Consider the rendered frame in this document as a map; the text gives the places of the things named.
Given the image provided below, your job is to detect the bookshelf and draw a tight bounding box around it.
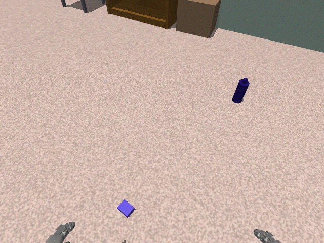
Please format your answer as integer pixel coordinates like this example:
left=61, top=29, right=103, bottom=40
left=106, top=0, right=178, bottom=29

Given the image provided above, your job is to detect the left robot hand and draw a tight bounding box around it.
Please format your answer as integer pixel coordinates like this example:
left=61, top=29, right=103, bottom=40
left=46, top=222, right=75, bottom=243

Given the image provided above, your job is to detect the right robot hand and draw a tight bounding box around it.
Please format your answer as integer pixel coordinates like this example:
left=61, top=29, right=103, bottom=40
left=253, top=229, right=281, bottom=243

